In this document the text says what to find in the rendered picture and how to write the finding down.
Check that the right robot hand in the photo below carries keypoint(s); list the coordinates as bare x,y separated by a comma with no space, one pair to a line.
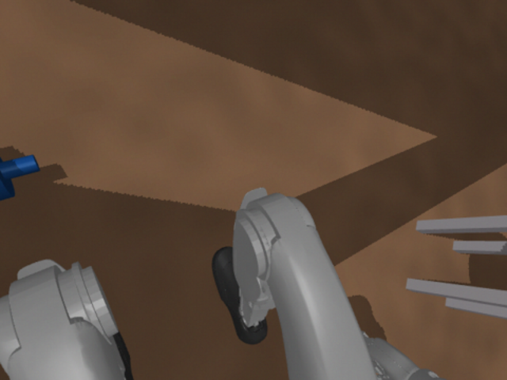
388,361

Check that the bottle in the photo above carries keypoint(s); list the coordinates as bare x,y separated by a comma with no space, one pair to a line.
15,168

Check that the right robot foot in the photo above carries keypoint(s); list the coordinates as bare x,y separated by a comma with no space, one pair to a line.
228,288

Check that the left robot foot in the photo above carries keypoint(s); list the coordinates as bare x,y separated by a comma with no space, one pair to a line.
124,355

